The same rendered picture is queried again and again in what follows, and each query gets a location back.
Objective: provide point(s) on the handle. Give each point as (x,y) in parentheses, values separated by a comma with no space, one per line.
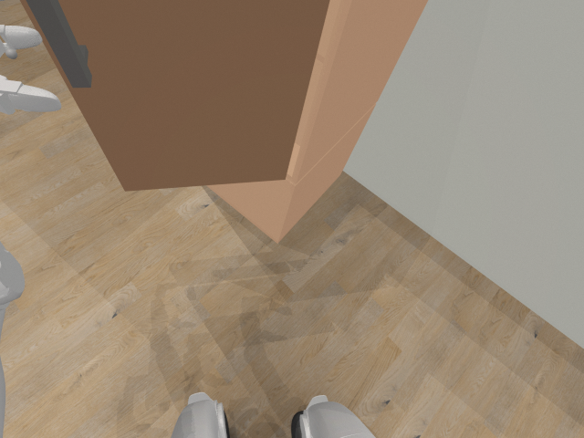
(73,58)

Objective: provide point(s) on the robot right thigh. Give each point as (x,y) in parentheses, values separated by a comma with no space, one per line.
(331,419)

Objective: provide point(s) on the robot left thigh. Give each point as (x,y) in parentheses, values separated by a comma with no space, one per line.
(201,419)

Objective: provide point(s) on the robot thigh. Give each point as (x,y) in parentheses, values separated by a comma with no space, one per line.
(331,419)
(201,419)

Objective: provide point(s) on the left robot hand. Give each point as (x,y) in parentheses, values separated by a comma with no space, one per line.
(14,94)

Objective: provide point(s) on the cupboard door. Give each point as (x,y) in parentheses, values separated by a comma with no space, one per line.
(194,92)

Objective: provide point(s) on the robot left upper arm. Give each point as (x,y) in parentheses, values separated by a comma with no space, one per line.
(12,285)

